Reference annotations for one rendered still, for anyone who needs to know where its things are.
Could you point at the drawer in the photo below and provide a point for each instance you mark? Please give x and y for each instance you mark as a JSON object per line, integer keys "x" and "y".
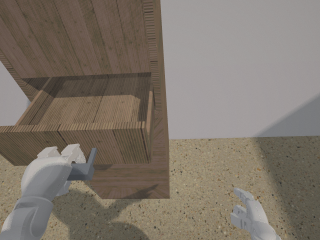
{"x": 114, "y": 113}

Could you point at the left robot hand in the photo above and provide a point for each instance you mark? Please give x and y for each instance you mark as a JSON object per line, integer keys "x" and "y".
{"x": 46, "y": 176}

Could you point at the robot right forearm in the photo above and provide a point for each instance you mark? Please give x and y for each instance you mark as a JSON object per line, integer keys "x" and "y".
{"x": 263, "y": 231}

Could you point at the robot left forearm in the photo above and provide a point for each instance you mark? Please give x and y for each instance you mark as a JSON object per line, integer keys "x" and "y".
{"x": 28, "y": 219}

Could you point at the cabinet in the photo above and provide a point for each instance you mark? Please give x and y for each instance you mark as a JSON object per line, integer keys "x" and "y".
{"x": 40, "y": 39}

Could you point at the right robot hand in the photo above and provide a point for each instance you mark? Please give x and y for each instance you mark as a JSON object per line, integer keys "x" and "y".
{"x": 242, "y": 217}

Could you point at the handle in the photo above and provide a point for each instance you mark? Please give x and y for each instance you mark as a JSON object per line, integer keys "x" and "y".
{"x": 83, "y": 171}

